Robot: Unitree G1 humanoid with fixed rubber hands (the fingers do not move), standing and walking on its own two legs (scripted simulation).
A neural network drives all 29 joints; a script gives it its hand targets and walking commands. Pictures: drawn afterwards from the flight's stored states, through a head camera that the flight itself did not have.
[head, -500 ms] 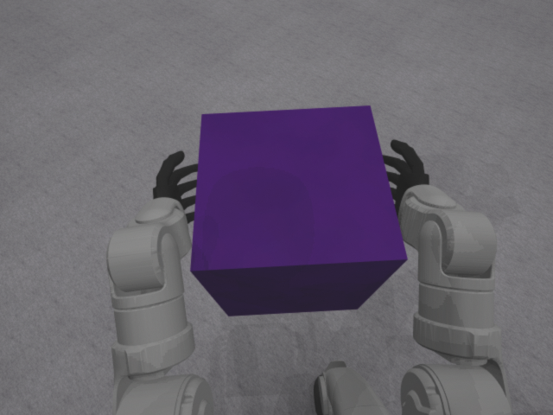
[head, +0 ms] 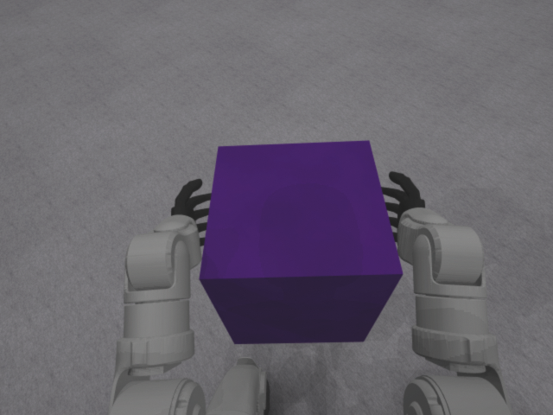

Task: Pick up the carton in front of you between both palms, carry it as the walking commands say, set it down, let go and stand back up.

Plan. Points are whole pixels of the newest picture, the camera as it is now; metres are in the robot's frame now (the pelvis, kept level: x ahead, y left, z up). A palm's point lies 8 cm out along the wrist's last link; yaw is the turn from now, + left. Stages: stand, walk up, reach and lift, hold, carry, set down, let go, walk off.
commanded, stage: carry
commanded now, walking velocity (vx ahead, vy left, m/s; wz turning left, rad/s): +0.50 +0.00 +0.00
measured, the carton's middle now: (296, 251) +0.36 +0.02 +0.00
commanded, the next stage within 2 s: none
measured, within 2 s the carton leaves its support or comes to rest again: neither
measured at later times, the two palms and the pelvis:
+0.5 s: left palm (240, 74) +0.65 +0.13 +0.11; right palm (416, 70) +0.64 -0.17 +0.11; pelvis +0.35 -0.01 +0.01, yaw -2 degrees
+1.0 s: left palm (250, 6) +0.92 +0.14 +0.09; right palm out of the picture +0.92 -0.16 +0.10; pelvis +0.66 -0.01 -0.01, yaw -1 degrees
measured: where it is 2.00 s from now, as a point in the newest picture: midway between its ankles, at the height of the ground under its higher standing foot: (313, 157)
